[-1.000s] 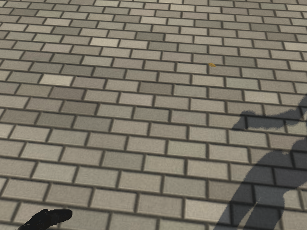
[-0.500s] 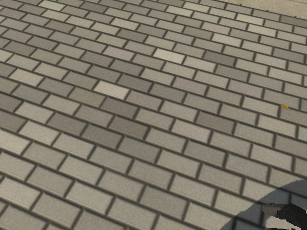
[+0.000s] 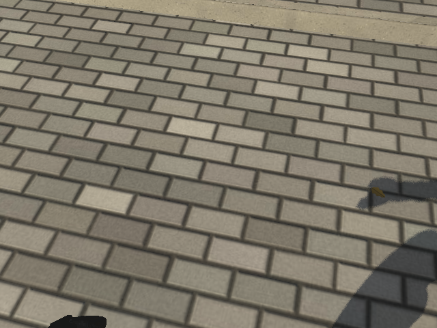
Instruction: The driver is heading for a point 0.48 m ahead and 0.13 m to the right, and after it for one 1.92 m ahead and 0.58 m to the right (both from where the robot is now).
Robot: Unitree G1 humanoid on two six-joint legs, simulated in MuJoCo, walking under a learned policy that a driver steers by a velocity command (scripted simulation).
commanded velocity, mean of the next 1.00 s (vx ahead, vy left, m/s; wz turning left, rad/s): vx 0.15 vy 0.00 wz -0.27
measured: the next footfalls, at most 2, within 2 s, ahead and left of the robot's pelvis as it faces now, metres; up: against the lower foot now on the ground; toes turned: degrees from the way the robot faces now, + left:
left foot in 0.42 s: +0.32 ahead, +0.12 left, +0.00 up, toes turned -2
right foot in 0.78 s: +0.21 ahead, -0.13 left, +0.00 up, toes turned -16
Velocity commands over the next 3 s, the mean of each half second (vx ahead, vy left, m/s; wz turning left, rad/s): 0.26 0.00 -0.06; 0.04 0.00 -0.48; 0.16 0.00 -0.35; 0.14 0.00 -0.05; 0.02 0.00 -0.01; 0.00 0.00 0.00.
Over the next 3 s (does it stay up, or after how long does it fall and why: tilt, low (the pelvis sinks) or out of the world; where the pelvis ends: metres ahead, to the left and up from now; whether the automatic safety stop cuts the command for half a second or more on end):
stays up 0.37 -0.15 0.02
